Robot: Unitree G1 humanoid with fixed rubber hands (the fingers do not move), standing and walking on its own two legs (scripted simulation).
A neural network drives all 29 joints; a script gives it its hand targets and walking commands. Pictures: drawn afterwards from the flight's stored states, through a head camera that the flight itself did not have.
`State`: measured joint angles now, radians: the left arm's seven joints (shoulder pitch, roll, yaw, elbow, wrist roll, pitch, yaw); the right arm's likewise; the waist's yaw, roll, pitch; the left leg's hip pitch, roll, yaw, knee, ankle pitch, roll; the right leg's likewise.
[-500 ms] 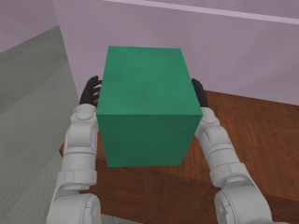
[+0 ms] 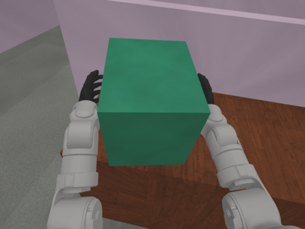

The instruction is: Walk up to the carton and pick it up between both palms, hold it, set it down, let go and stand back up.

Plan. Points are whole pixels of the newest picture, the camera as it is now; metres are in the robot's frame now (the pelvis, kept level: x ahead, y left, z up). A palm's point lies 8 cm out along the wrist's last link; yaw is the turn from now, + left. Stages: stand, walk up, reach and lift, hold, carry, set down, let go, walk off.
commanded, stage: hold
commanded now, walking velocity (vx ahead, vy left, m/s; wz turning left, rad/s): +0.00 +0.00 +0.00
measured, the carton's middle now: (147, 103) +0.38 +0.00 +0.16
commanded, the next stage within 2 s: none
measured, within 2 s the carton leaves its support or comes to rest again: neither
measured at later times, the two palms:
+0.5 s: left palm (87, 100) +0.36 +0.15 +0.19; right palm (205, 105) +0.35 -0.15 +0.18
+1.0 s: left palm (83, 104) +0.35 +0.16 +0.18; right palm (202, 105) +0.36 -0.14 +0.18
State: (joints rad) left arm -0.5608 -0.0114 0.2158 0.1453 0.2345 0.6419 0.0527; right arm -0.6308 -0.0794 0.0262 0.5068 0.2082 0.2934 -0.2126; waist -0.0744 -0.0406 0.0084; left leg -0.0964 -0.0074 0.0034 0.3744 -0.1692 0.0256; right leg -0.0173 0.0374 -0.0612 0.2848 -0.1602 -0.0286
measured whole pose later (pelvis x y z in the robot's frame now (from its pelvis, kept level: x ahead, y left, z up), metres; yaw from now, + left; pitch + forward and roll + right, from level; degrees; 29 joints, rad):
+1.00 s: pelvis +0.00 +0.00 +0.00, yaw +1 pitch -8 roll -1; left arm -0.53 -0.01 0.23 0.04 0.26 0.73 0.00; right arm -0.61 -0.04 0.00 0.43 0.20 0.36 -0.21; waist -0.09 -0.04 0.04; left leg -0.06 -0.02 -0.02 0.37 -0.17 0.03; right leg 0.02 0.03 -0.08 0.29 -0.17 -0.03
